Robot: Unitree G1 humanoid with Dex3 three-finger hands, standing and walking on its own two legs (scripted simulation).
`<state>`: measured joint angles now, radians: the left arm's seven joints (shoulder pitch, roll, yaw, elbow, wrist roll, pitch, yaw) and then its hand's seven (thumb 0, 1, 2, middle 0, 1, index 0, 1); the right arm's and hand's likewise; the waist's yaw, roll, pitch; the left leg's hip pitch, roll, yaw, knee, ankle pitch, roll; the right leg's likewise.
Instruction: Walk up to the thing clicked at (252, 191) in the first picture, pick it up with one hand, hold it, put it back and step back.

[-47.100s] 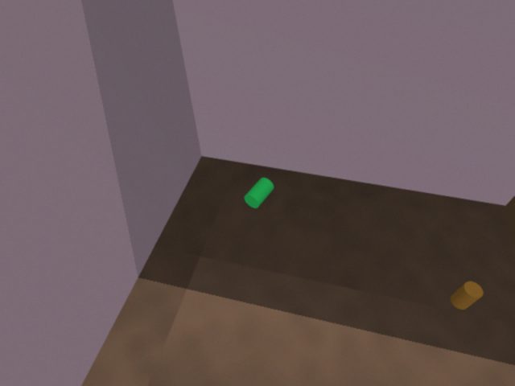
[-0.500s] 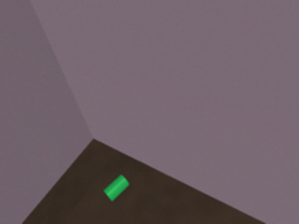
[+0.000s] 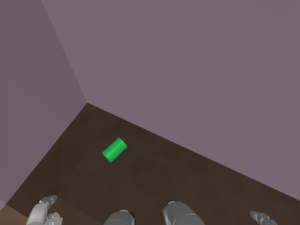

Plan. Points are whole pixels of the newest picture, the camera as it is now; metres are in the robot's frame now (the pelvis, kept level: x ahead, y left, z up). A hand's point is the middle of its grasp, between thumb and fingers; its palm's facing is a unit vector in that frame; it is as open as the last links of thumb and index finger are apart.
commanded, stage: step back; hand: left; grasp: from above
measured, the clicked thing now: (114, 149) +0.54 +0.20 -0.72
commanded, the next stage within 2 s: none
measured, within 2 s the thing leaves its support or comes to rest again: neither
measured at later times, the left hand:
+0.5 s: hand out of the picture +0.01 +0.28 -0.15, palm faces +0.02 -0.91 -0.41, open 7.4 cm
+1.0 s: hand out of the picture -0.21 +0.25 -0.15, palm faces -0.06 -0.91 -0.41, open 7.4 cm
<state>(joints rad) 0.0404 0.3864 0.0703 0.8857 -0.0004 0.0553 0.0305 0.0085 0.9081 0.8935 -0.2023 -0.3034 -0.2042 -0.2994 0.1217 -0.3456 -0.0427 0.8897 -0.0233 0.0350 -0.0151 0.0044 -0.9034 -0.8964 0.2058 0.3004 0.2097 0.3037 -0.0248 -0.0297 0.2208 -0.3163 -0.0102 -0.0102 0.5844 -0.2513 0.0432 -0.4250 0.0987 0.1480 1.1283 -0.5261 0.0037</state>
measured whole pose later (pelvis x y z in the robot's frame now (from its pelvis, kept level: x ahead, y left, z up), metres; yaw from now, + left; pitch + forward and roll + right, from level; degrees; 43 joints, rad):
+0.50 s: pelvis -0.12 +0.01 -0.01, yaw +2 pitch -2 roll +0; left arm 0.09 0.38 0.07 0.78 0.02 0.03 0.03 0.01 0.90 0.89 -0.21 -0.30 -0.21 -0.30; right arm 0.15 -0.40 -0.05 0.89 -0.01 0.04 -0.02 0.00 -0.91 -0.90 0.20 0.30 0.21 0.30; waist 0.00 -0.01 0.21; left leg -0.24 -0.05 -0.06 0.64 -0.36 0.00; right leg -0.38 -0.05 0.01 0.68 -0.26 0.03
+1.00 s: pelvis -0.29 -0.02 -0.01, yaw -4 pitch -4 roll +0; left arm 0.23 0.35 0.08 0.87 0.04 0.04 -0.01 0.01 0.91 0.89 -0.20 -0.30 -0.21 -0.30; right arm 0.09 -0.40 -0.06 0.82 -0.01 0.07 -0.02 0.00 -0.90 -0.90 0.21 0.30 0.21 0.30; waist 0.02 0.05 0.17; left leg -0.50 -0.01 -0.09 0.82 -0.39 -0.01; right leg -0.25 0.03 0.02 0.70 -0.38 -0.03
